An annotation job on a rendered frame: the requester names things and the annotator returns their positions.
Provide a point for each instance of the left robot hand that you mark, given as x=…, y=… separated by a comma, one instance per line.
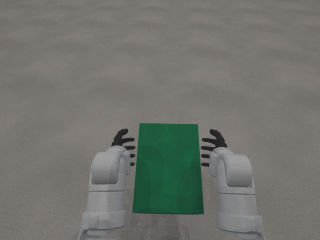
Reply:
x=118, y=141

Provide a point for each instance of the right robot forearm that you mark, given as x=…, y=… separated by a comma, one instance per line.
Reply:
x=237, y=215

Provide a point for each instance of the left robot forearm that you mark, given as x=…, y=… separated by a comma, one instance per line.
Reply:
x=105, y=211

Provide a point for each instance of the right robot hand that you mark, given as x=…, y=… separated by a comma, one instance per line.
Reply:
x=218, y=142

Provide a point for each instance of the carton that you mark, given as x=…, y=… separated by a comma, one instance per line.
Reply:
x=168, y=177

